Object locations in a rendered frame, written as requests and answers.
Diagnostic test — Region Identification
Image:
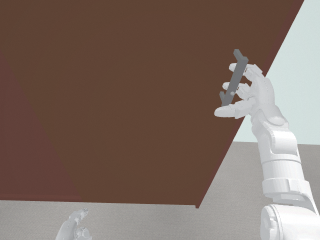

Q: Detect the robot right forearm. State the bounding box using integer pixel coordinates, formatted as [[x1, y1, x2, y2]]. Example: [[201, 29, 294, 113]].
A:
[[250, 103, 320, 220]]

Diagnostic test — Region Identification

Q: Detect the handle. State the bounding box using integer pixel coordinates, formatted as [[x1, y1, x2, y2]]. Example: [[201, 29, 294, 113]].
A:
[[219, 49, 249, 107]]

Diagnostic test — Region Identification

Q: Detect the wardrobe door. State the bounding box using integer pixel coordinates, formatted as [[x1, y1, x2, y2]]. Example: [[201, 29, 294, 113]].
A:
[[0, 0, 294, 205], [0, 49, 80, 196]]

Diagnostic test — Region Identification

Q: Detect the right robot upper arm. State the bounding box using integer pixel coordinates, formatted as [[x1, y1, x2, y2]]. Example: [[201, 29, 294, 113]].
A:
[[260, 204, 320, 240]]

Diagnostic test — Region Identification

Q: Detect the robot right hand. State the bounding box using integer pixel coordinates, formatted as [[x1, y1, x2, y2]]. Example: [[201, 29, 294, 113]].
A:
[[214, 63, 275, 119]]

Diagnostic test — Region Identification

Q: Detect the robot left hand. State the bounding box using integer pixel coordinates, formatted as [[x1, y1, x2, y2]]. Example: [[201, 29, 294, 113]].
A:
[[55, 208, 92, 240]]

